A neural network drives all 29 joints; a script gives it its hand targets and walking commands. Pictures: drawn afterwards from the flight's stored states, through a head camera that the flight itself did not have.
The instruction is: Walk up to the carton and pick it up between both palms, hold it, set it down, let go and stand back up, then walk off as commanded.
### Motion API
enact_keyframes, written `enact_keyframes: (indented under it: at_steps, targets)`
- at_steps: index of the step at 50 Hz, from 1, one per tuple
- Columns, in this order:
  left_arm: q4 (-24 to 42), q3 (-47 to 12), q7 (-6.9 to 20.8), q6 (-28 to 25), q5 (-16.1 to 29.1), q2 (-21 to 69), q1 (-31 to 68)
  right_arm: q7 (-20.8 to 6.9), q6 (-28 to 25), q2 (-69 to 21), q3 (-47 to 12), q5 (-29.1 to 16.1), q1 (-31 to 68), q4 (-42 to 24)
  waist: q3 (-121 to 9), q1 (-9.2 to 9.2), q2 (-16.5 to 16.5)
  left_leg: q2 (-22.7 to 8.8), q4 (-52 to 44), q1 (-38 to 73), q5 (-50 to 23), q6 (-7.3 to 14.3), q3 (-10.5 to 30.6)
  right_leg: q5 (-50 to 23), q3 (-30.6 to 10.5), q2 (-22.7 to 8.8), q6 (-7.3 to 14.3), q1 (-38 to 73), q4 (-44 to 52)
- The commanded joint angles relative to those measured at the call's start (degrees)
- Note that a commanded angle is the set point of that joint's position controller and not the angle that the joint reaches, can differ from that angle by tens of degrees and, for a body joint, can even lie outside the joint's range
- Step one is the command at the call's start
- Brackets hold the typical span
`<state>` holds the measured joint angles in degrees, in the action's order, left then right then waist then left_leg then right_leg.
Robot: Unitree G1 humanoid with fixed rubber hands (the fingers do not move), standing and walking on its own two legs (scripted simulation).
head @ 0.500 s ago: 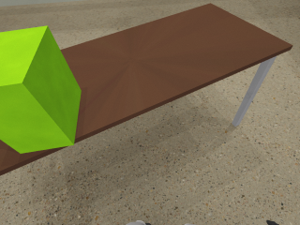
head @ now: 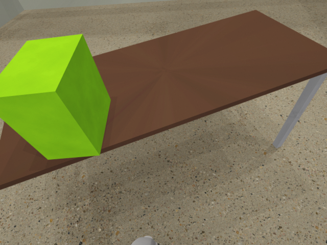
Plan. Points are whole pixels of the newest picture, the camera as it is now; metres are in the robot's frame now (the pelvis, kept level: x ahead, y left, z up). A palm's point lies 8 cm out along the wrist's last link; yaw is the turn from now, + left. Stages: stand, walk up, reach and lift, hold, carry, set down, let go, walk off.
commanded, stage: walk up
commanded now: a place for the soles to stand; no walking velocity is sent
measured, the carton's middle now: (64, 99) +0.55 +0.35 +0.06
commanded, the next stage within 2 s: none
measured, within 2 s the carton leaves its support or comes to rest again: neither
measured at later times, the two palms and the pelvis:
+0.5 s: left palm out of the picture +0.06 +0.33 -0.11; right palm out of the picture +0.12 -0.31 -0.13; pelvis +0.03 -0.01 -0.02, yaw +7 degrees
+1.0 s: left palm out of the picture +0.06 +0.34 -0.12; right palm (297, 241) +0.16 -0.29 -0.13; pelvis +0.04 +0.00 -0.03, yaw +11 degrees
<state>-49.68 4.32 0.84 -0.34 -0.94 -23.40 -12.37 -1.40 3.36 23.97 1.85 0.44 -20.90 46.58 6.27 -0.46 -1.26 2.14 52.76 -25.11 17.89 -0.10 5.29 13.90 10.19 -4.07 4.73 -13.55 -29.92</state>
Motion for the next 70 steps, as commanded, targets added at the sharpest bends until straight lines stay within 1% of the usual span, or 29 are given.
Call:
enact_keyframes:
  at_steps: [1,5,6,7,8,9,12,18,21,22,23,24,26,27,31,39,43,45,46,47,49,55,58,59,60,61,64,66,70]
  targets:
    - [7.60,4.34,0.50,-0.20,-1.25,-14.17,4.67,0.50,-1.95,9.26,4.75,1.78,-3.95,-3.44,-5.32,1.16,10.06,-4.31,-7.83,-0.04,3.51,-0.86,-6.76,11.02,-7.85,-16.10,5.23,2.94,8.12]
    - [8.28,4.04,0.63,1.28,-0.95,-13.99,5.01,1.48,-3.09,10.87,5.95,1.54,-8.40,-1.84,-7.26,-1.01,6.17,-0.69,-16.07,12.52,3.37,1.43,-5.52,21.90,-5.93,-13.64,1.62,-7.19,-4.53]
    - [7.76,3.13,0.47,1.80,-0.55,-11.84,5.80,2.15,-3.35,11.49,5.66,1.75,-6.66,-1.95,-1.93,-0.76,3.96,-2.02,-19.58,11.03,6.21,3.11,0.90,23.95,-5.72,-12.29,0.18,-13.43,-10.43]
    - [8.51,2.70,0.79,2.48,-0.17,-9.43,3.40,2.94,-3.73,17.45,6.77,2.48,-4.84,-3.86,1.47,0.20,-11.80,-12.13,-31.64,5.70,10.83,6.94,24.36,24.74,-1.92,-3.85,-3.33,-18.40,-24.49]
    - [8.80,2.70,0.76,2.77,0.52,-10.13,3.61,2.90,-4.16,19.48,6.77,2.51,-2.96,-6.31,0.00,0.40,-10.97,-15.26,-38.15,2.24,13.11,10.30,39.76,22.05,-9.69,1.94,-5.35,-19.33,-30.48]
    - [8.68,3.50,0.22,2.59,-0.13,-12.40,4.07,3.15,-4.39,21.28,7.48,2.04,-0.50,-6.91,0.41,0.09,-9.39,-15.43,-40.03,-1.86,20.28,13.29,42.90,21.62,-15.35,1.66,-5.41,-17.83,-32.79]
    - [6.34,3.93,0.33,1.70,-0.02,-12.47,1.98,3.71,-5.26,15.98,6.25,2.32,1.93,-6.16,-1.81,1.63,-4.31,-9.49,-32.42,0.33,14.05,11.26,30.04,17.07,-14.84,1.29,-4.92,-15.25,-29.97]
    - [7.61,4.24,-0.55,0.31,0.08,-10.24,1.79,3.98,-5.19,15.03,5.61,1.91,0.16,-5.28,-8.10,0.39,-8.74,-12.23,-21.77,8.64,-17.77,12.89,27.03,17.80,-13.42,2.25,-3.81,-10.85,-16.90]
    - [5.20,4.13,-1.24,-1.19,0.00,-9.74,-3.12,3.43,-4.49,12.47,4.52,0.92,3.79,-6.24,-6.74,3.44,-7.16,-7.20,-14.42,0.05,-25.19,8.09,18.83,4.86,-10.67,3.43,-2.91,3.30,0.75]
    - [4.10,5.16,-1.41,-1.51,-0.62,-12.64,-5.14,3.60,-4.43,8.67,3.20,0.51,3.47,-5.87,-7.29,3.77,-0.02,-2.38,-7.99,-4.93,-14.50,4.61,14.32,6.36,-20.33,-3.57,-1.64,8.30,9.15]
    - [4.80,6.03,-1.60,-1.58,-1.24,-18.23,-2.57,3.77,-4.29,6.40,3.07,-0.06,3.67,-5.77,-4.98,3.87,13.56,5.77,0.67,-14.33,7.02,1.84,3.06,5.14,-32.12,-18.35,-1.46,9.62,16.09]
    - [6.21,6.05,-1.42,-1.62,-1.34,-18.00,1.19,4.63,-3.82,11.12,4.16,0.51,3.40,-4.06,-4.81,2.76,10.28,0.93,6.49,-13.27,15.29,1.00,1.31,1.30,-34.90,-23.95,0.04,7.19,13.92]
    - [5.90,4.79,-1.52,-1.58,0.01,-13.99,1.50,4.06,-3.61,11.24,3.77,-0.33,3.53,-3.77,-0.66,1.50,4.55,0.11,8.33,-13.55,9.92,0.92,1.43,-9.30,-24.52,-17.39,-2.21,6.46,10.28]
    - [5.77,4.52,-1.75,-1.77,-0.05,-12.17,2.12,3.74,-3.59,9.95,3.79,0.07,1.39,-2.93,1.35,0.85,7.51,-0.21,6.63,-13.47,6.00,1.05,1.31,-17.89,-19.44,-13.59,-5.79,8.79,8.43]
    - [6.83,3.80,-1.66,-1.25,-0.20,-11.65,1.73,3.13,-3.02,8.59,3.73,0.18,-0.72,-2.25,-2.90,1.02,11.53,1.50,11.52,-7.00,-0.32,-0.16,-0.77,-31.64,-7.14,-8.63,-6.61,8.26,5.37]
    - [7.52,4.29,-1.08,-0.11,-0.58,-11.89,0.97,2.84,-3.74,8.33,3.58,0.67,4.38,-3.92,-3.77,3.07,9.38,-3.45,-4.86,-4.06,3.20,0.01,-5.47,-24.64,-11.04,-13.79,5.56,10.37,1.25]
    - [8.05,3.25,-0.81,0.37,0.16,-12.97,4.60,2.57,-4.66,8.13,4.12,0.98,0.21,-3.15,-7.10,0.02,9.18,-1.60,-16.06,8.10,-5.71,2.96,-7.16,-18.20,-7.43,-12.62,3.39,2.69,-6.86]
    - [8.61,2.50,-0.61,0.85,0.20,-11.39,4.52,2.99,-4.74,11.16,5.36,1.32,0.25,-3.69,-6.08,-1.48,-0.52,-2.91,-20.43,12.35,-8.45,6.20,4.11,-1.72,-6.48,-7.46,-0.48,-6.07,-14.43]
    - [8.47,2.55,-0.49,1.29,0.45,-10.75,3.63,3.10,-4.52,16.39,6.25,1.51,1.38,-4.82,-6.52,-0.02,-11.22,-11.73,-27.51,9.38,-9.22,10.62,21.59,15.39,-4.50,-1.26,-3.23,-9.48,-22.21]
    - [8.20,2.86,-0.57,1.86,0.76,-10.51,2.82,3.28,-4.70,17.55,6.65,2.16,3.37,-6.65,-6.09,0.09,-10.76,-15.73,-33.60,4.33,3.75,16.02,36.07,24.99,-11.03,3.41,-4.97,-9.66,-30.28]
    - [7.54,3.51,-0.91,2.17,0.49,-12.25,2.80,3.80,-4.97,17.55,6.42,1.73,5.47,-6.85,0.40,-0.45,-4.85,-16.55,-34.83,-0.31,11.42,17.32,39.72,23.68,-16.03,2.77,-4.40,-12.90,-34.50]
    - [5.18,3.22,-0.54,0.31,0.59,-10.83,-0.72,2.96,-4.09,13.86,5.77,2.25,8.03,-6.97,-4.32,-0.41,-8.91,-8.56,-28.85,2.54,2.37,12.03,22.86,19.20,-10.32,2.31,-4.60,-7.50,-19.67]
    - [3.06,3.41,-1.53,-0.85,0.31,-8.84,-5.92,2.80,-3.08,11.91,4.61,1.00,9.70,-6.82,-8.14,3.49,-8.89,-8.10,-21.53,-2.44,-9.63,9.12,21.32,7.21,-10.98,3.03,-3.65,5.62,0.09]
    - [3.04,3.94,-1.98,-1.50,-0.46,-12.14,-5.49,2.46,-2.82,8.68,3.47,1.09,8.66,-6.39,-6.16,3.43,-1.18,-3.79,-14.71,-5.68,-8.24,5.38,15.37,9.22,-16.47,-0.74,-2.69,8.57,7.38]
    - [3.89,4.75,-2.27,-1.86,-1.51,-17.06,-5.05,2.44,-2.84,6.07,2.97,0.17,10.14,-7.44,-3.74,4.94,10.04,4.43,-3.25,-14.80,-2.23,2.12,6.01,9.85,-30.10,-15.03,-0.92,8.66,14.33]
    - [4.90,5.09,-2.30,-2.13,-1.15,-17.98,-1.22,3.38,-2.79,9.58,4.08,0.86,9.76,-5.34,-4.13,3.07,7.77,2.90,5.09,-14.32,12.50,1.05,2.71,-1.56,-36.50,-23.30,2.42,5.83,14.39]
    - [4.65,3.90,-2.55,-2.47,-0.45,-13.39,3.26,2.98,-2.46,11.02,4.72,0.15,5.55,-3.72,0.09,0.03,4.23,1.39,9.34,-10.63,7.57,1.39,3.05,-14.95,-20.93,-14.74,-1.89,3.03,8.84]
    - [4.43,3.27,-2.50,-2.36,-0.10,-10.93,0.26,2.16,-2.47,9.48,4.30,-0.08,3.31,-2.40,-2.58,0.90,10.03,1.64,9.50,-8.64,2.11,1.13,1.45,-24.37,-13.26,-9.70,-6.71,9.01,6.13]
    - [4.92,3.46,-3.04,-2.14,-0.08,-11.94,-5.19,2.54,-1.96,7.77,3.40,0.24,6.62,-2.84,-4.80,3.84,9.90,2.39,6.76,-11.65,1.04,-0.23,0.74,-35.69,-11.95,-9.79,-6.34,20.02,3.99]
